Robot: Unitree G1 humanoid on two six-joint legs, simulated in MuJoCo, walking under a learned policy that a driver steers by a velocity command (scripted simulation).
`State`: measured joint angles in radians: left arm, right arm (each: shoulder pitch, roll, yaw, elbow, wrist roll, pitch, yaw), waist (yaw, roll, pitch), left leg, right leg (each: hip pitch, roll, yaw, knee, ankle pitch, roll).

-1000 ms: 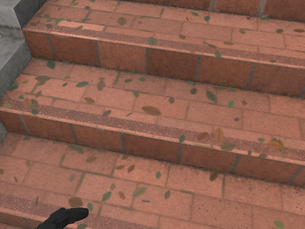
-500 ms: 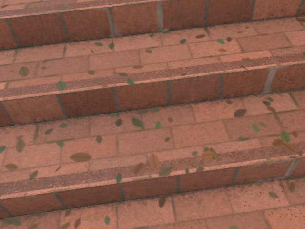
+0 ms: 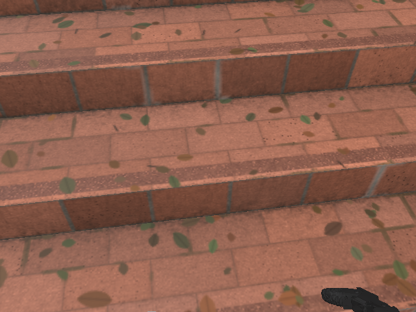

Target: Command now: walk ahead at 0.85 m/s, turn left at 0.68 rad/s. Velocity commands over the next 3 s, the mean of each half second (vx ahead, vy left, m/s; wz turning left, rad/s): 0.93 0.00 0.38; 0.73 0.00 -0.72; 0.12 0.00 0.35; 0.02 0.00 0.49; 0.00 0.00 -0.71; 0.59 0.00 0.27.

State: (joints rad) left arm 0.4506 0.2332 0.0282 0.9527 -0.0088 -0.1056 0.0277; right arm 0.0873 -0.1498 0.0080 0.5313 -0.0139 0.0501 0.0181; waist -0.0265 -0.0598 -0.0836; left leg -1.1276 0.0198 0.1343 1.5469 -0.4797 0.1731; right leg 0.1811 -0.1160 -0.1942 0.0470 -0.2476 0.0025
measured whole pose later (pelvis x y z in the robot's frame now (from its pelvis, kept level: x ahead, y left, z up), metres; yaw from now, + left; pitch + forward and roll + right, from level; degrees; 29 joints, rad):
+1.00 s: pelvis +0.82 +0.19 +0.42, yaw -11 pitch +2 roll +3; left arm 0.07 0.29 0.11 0.59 0.04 -0.02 0.01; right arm 0.25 -0.24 -0.07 0.85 -0.03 -0.10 -0.05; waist 0.03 -0.05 -0.02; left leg -0.34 0.08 0.23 0.67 -0.32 -0.01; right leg -0.95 0.03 0.04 1.90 -0.34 -0.08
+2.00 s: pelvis +1.07 +0.15 +0.59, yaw +17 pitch +0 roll +0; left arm 0.24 0.19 0.05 0.70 0.02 0.05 0.02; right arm 0.19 -0.13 0.01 0.55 -0.05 -0.01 -0.05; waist 0.00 0.00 0.00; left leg -0.27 -0.02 0.09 0.56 -0.28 0.06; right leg -0.45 -0.03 -0.04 0.93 -0.42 0.02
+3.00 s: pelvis +1.21 +0.13 +0.58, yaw +2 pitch +6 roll -2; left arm 0.07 0.16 0.01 0.59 0.05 -0.08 0.04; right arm 0.45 -0.21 -0.11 0.77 0.01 -0.06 -0.01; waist -0.05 0.01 -0.06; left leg -0.40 -0.12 -0.19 0.94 -0.41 0.10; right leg -0.31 0.04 -0.04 0.49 -0.31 -0.02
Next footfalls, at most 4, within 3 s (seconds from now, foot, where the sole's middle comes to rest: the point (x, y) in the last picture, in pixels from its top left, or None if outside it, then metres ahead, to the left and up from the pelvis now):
0.04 left None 0.17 0.09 -0.63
0.48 right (171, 259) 0.56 0.11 -0.48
0.82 left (98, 133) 0.88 0.32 -0.33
1.22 right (206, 39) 1.14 0.00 -0.18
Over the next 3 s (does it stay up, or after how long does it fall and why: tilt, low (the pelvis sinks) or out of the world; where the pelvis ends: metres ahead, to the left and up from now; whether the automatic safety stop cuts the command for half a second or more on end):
stays up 1.21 0.13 0.58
